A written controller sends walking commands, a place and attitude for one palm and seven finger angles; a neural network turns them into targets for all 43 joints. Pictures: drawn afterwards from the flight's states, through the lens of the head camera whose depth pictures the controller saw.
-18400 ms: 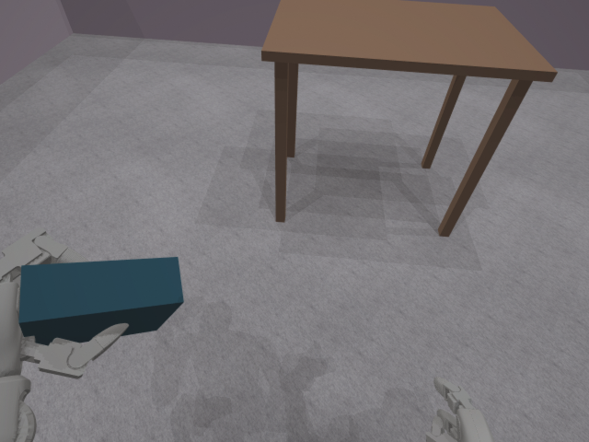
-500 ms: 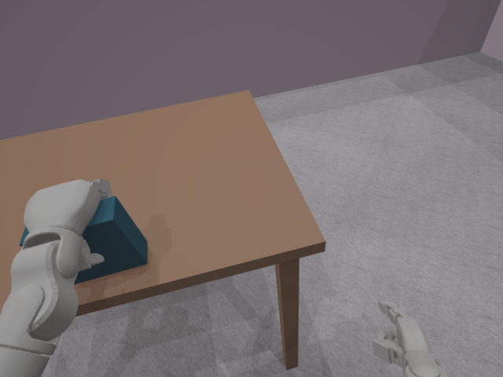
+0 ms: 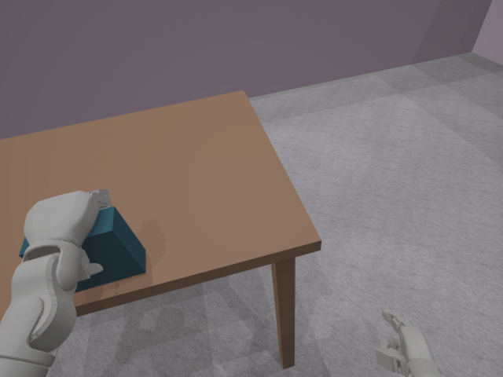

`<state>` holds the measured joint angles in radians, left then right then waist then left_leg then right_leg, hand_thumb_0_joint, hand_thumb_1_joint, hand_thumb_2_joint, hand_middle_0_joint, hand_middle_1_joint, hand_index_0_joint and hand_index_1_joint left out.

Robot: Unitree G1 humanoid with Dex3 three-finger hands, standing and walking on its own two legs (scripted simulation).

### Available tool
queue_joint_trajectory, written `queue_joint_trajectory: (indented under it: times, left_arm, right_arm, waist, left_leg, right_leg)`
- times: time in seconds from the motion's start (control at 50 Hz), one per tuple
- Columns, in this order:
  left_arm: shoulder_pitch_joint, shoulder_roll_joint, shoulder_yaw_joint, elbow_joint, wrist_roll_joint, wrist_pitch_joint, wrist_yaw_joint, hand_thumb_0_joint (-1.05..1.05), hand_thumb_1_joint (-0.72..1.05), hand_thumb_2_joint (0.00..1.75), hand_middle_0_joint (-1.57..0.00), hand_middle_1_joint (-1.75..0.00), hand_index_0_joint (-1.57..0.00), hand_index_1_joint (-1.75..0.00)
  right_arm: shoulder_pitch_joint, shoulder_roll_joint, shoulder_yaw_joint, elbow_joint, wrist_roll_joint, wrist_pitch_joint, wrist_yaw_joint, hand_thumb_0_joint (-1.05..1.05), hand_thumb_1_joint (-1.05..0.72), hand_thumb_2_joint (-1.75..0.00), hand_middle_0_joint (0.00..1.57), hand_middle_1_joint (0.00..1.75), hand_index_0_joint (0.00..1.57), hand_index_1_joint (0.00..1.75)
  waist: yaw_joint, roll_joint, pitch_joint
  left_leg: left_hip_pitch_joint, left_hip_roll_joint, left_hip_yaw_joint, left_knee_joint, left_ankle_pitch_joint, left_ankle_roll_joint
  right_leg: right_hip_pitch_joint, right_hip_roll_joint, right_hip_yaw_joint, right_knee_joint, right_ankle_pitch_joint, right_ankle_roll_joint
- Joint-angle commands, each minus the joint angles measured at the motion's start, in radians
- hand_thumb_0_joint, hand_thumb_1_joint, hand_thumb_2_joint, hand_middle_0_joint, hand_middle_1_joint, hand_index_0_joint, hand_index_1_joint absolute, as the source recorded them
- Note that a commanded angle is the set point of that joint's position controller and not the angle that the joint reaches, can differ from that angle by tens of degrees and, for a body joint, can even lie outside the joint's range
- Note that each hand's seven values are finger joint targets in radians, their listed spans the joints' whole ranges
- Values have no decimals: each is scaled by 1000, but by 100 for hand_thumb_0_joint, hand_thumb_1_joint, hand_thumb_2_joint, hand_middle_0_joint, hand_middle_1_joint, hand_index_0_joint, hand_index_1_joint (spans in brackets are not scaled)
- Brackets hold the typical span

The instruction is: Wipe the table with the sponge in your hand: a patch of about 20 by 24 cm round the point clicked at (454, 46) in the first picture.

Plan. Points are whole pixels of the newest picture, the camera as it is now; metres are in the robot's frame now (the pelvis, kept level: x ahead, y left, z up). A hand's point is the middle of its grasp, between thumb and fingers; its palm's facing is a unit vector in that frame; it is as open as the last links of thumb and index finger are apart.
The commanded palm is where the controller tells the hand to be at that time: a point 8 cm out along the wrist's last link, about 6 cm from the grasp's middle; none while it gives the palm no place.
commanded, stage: lower the sponge onto the table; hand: left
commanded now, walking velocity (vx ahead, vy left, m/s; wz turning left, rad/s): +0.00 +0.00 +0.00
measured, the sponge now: (97, 259) +0.25 +0.30 +0.08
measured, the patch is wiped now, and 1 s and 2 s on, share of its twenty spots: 0.00 0.05 0.30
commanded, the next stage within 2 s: wipe forward along the first lane in 0.32 s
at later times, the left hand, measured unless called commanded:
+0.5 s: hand (90, 241) +0.25 +0.30 +0.12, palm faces +0.04 -0.02 -1.00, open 9.2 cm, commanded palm +0.24 +0.30 +0.17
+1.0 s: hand (89, 208) +0.32 +0.34 +0.12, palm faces -0.06 +0.01 -1.00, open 9.3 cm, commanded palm +0.30 +0.34 +0.15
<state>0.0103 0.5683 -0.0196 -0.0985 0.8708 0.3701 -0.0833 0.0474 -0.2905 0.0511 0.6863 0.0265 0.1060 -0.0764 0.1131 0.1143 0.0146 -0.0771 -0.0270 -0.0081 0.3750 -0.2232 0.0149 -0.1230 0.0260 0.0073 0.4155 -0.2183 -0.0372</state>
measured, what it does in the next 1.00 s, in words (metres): stands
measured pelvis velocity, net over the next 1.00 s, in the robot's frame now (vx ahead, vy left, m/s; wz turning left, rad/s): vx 0.00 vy -0.01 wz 0.02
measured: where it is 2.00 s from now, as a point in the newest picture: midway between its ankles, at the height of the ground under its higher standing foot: outside the picture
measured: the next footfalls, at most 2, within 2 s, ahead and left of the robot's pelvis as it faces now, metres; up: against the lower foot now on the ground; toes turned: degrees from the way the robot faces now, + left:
none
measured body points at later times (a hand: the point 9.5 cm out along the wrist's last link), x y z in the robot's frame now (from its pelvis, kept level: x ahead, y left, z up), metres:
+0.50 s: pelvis -0.01 -0.01 +0.00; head -0.02 -0.06 +0.45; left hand +0.24 +0.29 +0.17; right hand +0.23 -0.22 -0.10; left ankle -0.01 +0.11 -0.74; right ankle +0.01 -0.10 -0.74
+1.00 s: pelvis +0.00 -0.01 +0.00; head +0.01 -0.05 +0.44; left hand +0.32 +0.33 +0.17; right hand +0.17 -0.26 -0.13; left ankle -0.01 +0.11 -0.74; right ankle +0.01 -0.10 -0.74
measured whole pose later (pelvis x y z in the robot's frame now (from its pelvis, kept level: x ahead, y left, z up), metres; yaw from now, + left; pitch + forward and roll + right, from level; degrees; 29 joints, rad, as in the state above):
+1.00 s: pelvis +0.00 -0.01 +0.00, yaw +1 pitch +1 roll +0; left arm -0.35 0.63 0.03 0.42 0.93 0.19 -0.08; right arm 0.14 -0.32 0.02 0.74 0.04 0.08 -0.12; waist 0.07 0.09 0.00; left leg -0.22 -0.01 -0.03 0.46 -0.25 0.00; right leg -0.25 0.04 -0.02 0.47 -0.23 -0.05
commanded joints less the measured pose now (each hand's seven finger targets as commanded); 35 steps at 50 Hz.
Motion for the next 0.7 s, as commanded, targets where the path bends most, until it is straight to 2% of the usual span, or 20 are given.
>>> queue_joint_trajectory:
  times: [0.0,0.04,0.08,0.1,0.12,0.18,0.2,0.22,0.28,0.3,0.32,0.36,0.38,0.4,0.46,0.48,0.5,0.58,0.6,0.68]
  left_arm:
    - [-267,235,142,-200,35,1,53,0,10,130,-120,-160,-120,-160]
    - [-280,232,134,-190,30,-9,59,0,10,130,-120,-160,-120,-160]
    - [-279,279,173,-187,41,-3,65,0,10,130,-120,-160,-120,-160]
    - [-305,208,107,-171,46,-10,65,0,10,130,-120,-160,-120,-160]
    - [-303,206,106,-160,40,-17,68,0,10,130,-120,-160,-120,-160]
    - [-284,240,142,-167,45,-7,71,0,10,130,-120,-160,-120,-160]
    - [-292,197,102,-134,47,-9,70,0,10,130,-120,-160,-120,-160]
    - [-288,195,99,-112,41,-11,69,0,10,130,-120,-160,-120,-160]
    - [-279,232,136,-138,53,-1,74,0,10,130,-120,-160,-120,-160]
    - [-278,159,73,-131,46,-5,69,0,10,130,-120,-160,-120,-160]
    - [-266,196,108,-103,40,-8,72,0,10,130,-120,-160,-120,-160]
    - [-281,187,93,-99,45,-4,70,0,10,130,-120,-160,-120,-160]
    - [-263,232,140,-97,49,5,72,0,10,130,-120,-160,-120,-160]
    - [-265,169,83,-59,47,7,67,0,10,130,-120,-160,-120,-160]
    - [-343,238,119,17,58,-1,66,0,10,130,-120,-160,-120,-160]
    - [-337,278,154,34,68,6,67,0,10,130,-120,-160,-120,-160]
    - [-366,210,88,68,69,0,59,0,10,130,-120,-160,-120,-160]
    - [-366,285,145,127,68,-21,46,0,10,130,-120,-160,-120,-160]
    - [-392,223,86,147,65,-31,37,0,10,130,-120,-160,-120,-160]
    - [-414,298,140,241,67,-68,25,0,10,130,-120,-160,-120,-160]
  right_arm:
    - [-220,-89,-31,-187,4,-62,-10,0,-90,-90,20,30,20,30]
    - [-204,-100,-41,-171,2,-60,-14,0,-90,-90,20,30,20,30]
    - [-227,-101,-36,-181,6,-65,-18,0,-90,-90,20,30,20,30]
    - [-212,-91,-33,-173,4,-71,-19,0,-90,-90,20,30,20,30]
    - [-201,-93,-40,-162,3,-69,-20,0,-90,-90,20,30,20,30]
    - [-229,-95,-37,-179,7,-69,-20,0,-90,-90,20,30,20,30]
    - [-208,-92,-34,-167,3,-74,-21,0,-90,-90,20,30,20,30]
    - [-204,-92,-40,-154,4,-67,-22,0,-90,-90,20,30,20,30]
    - [-228,-96,-35,-174,6,-65,-17,0,-90,-90,20,30,20,30]
    - [-216,-88,-33,-172,5,-71,-17,0,-90,-90,20,30,20,30]
    - [-200,-93,-40,-155,3,-67,-17,0,-90,-90,20,30,20,30]
    - [-204,-97,-42,-158,3,-60,-18,0,-90,-90,20,30,20,30]
    - [-224,-97,-36,-170,7,-62,-18,0,-90,-90,20,30,20,30]
    - [-210,-92,-31,-163,6,-65,-18,0,-90,-90,20,30,20,30]
    - [-193,-111,-42,-137,4,-57,-29,0,-90,-90,20,30,20,30]
    - [-206,-111,-35,-144,6,-58,-28,0,-90,-90,20,30,20,30]
    - [-191,-105,-31,-139,8,-61,-28,0,-90,-90,20,30,20,30]
    - [-187,-118,-40,-132,9,-57,-34,0,-90,-90,20,30,20,30]
    - [-172,-111,-37,-133,10,-62,-35,0,-90,-90,20,30,20,30]
    - [-149,-126,-45,-122,10,-65,-43,0,-90,-90,20,30,20,30]
  waist:
    - [5,-58,-198]
    - [-4,-40,-176]
    - [7,-31,-176]
    - [-9,-61,-180]
    - [-12,-62,-173]
    - [11,-50,-180]
    - [-4,-89,-184]
    - [-8,-77,-163]
    - [14,-58,-180]
    - [0,-86,-184]
    - [-1,-84,-169]
    - [-2,-88,-161]
    - [11,-88,-161]
    - [-7,-113,-140]
    - [-14,-115,-124]
    - [-3,-98,-124]
    - [-22,-134,-124]
    - [-8,-89,-142]
    - [-25,-121,-146]
    - [-23,-115,-125]
  left_leg:
    - [-48,-27,7,-37,250,27]
    - [-38,-24,1,-49,231,23]
    - [-36,-25,-7,-47,209,24]
    - [-44,-27,9,-40,214,26]
    - [-37,-27,4,-49,211,26]
    - [-34,-27,-8,-51,196,26]
    - [-50,-27,9,-44,205,26]
    - [-46,-26,8,-54,198,24]
    - [-44,-27,-5,-55,190,22]
    - [-50,-29,13,-44,207,27]
    - [-51,-27,8,-55,199,24]
    - [-57,-27,8,-55,188,22]
    - [-53,-27,2,-51,168,25]
    - [-75,-26,18,-48,165,26]
    - [-83,-29,17,-51,139,22]
    - [-78,-29,11,-47,125,22]
    - [-98,-28,23,-44,136,24]
    - [-99,-32,17,-36,117,22]
    - [-116,-32,27,-33,116,24]
    - [-137,-31,23,-21,78,23]
  right_leg:
    - [124,2,29,-38,153,-24]
    - [107,7,29,-55,141,-24]
    - [89,18,59,-61,109,-33]
    - [94,5,26,-51,110,-23]
    - [95,10,31,-60,112,-24]
    - [90,19,56,-65,98,-32]
    - [102,5,22,-51,107,-22]
    - [95,9,27,-62,104,-23]
    - [95,18,58,-63,95,-32]
    - [108,4,24,-50,116,-21]
    - [110,8,33,-59,116,-23]
    - [101,7,28,-60,113,-20]
    - [86,17,64,-70,82,-27]
    - [87,4,28,-61,80,-17]
    - [71,6,38,-75,66,-16]
    - [55,14,67,-86,39,-23]
    - [64,3,29,-70,54,-14]
    - [62,8,63,-74,51,-20]
    - [70,-3,31,-63,53,-10]
    - [41,3,55,-72,26,-11]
